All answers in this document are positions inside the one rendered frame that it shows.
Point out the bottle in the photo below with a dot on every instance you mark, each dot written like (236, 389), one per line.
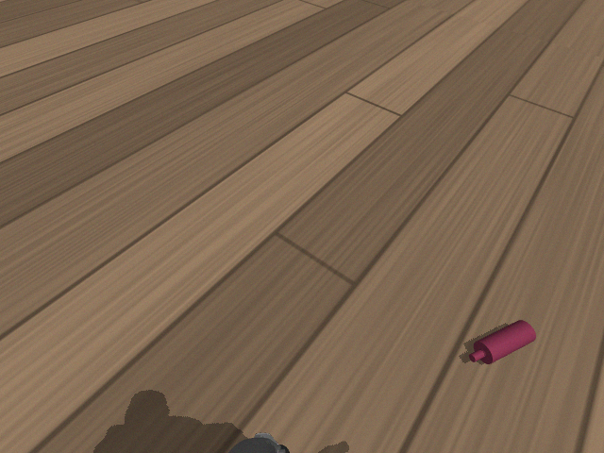
(503, 342)

